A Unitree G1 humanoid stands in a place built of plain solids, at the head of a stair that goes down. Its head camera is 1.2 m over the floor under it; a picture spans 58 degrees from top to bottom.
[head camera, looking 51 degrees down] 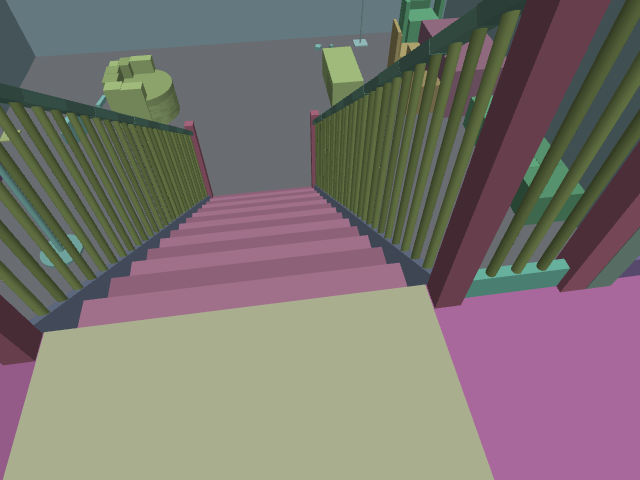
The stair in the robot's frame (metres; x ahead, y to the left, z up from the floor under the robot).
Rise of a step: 0.18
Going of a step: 0.22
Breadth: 1.20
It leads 8 degrees to the left of straight ahead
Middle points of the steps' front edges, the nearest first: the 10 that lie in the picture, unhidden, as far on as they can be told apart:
0.70 0.25 0.00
0.92 0.28 -0.18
1.14 0.31 -0.36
1.36 0.34 -0.54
1.58 0.37 -0.72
1.80 0.41 -0.90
2.02 0.44 -1.08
2.24 0.47 -1.26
2.46 0.50 -1.44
2.68 0.53 -1.62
